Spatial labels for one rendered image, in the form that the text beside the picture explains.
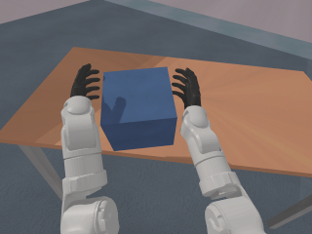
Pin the robot left forearm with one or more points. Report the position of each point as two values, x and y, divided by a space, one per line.
81 151

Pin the robot left upper arm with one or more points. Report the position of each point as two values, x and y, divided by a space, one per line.
98 215

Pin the right robot hand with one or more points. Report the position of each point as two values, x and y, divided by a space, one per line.
191 95

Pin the carton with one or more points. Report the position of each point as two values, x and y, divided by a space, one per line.
138 108

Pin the robot right upper arm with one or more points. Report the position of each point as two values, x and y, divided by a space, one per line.
236 215

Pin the table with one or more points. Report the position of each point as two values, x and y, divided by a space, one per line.
262 116

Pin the left robot hand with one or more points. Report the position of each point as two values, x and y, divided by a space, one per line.
79 86

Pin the robot right forearm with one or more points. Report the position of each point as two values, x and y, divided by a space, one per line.
216 178

